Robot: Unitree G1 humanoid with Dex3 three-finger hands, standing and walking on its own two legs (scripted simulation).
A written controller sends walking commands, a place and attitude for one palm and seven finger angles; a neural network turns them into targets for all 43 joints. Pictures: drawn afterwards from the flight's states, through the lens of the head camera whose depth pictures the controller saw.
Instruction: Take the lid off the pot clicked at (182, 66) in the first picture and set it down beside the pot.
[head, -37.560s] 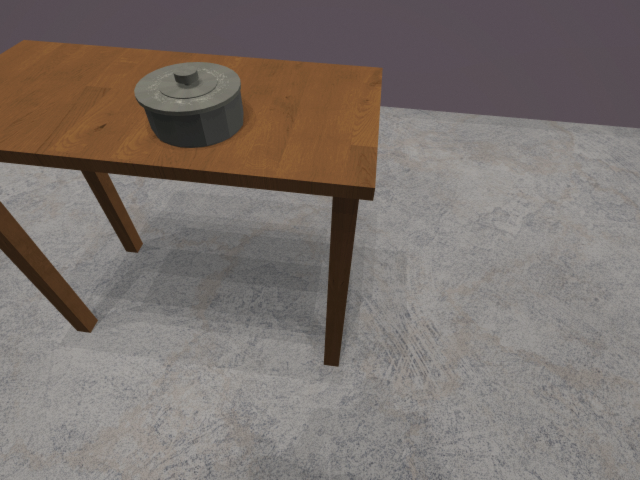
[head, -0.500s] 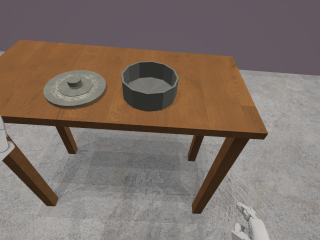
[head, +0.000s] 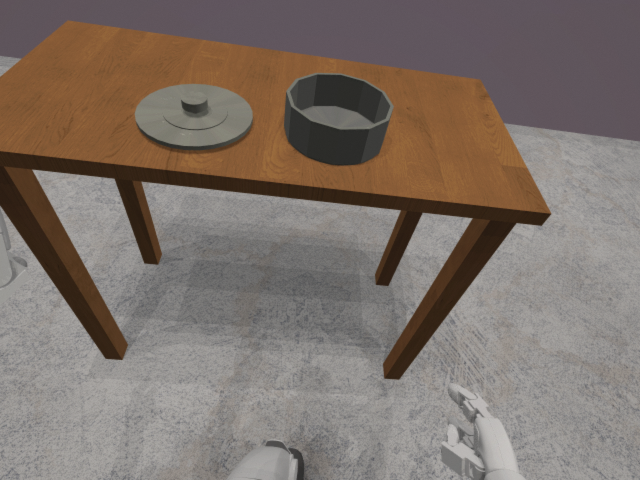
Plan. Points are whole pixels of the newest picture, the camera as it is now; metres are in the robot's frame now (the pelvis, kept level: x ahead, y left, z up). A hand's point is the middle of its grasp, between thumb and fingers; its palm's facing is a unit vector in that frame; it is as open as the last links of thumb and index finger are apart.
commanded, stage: stop stepping back and stand still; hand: left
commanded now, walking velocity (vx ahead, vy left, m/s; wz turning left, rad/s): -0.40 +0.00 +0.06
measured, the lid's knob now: (194, 101) +0.65 +0.31 +0.10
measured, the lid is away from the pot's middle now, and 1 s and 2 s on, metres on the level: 0.25 0.25 0.25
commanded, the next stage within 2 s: let the arm hang, fingers relaxed in 1.84 s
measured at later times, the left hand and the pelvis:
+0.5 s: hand out of the picture +0.06 +0.35 +0.26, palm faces +0.46 -0.74 -0.50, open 7.4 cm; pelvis -0.12 +0.11 -0.01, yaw -4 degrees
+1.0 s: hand out of the picture +0.13 +0.42 -0.01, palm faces +0.14 -0.92 -0.37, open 7.4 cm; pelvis -0.12 +0.17 +0.03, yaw +0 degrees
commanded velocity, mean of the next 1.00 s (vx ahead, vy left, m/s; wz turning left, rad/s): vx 0.13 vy -0.18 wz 0.00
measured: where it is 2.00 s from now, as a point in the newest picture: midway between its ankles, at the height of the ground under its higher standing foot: outside the picture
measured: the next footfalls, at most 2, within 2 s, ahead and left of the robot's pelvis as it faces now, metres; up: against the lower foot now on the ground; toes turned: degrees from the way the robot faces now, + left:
left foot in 0.10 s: +0.08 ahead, +0.08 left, +0.00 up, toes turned -2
right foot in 0.44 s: -0.14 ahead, -0.04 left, +0.00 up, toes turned -12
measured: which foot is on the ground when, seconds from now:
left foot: up 0.00-0.08, down 0.10-0.38, up 0.40-0.56, down 0.58-1.00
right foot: down 0.00-0.10, up 0.12-0.42, down 0.44-0.58, up 0.60-1.00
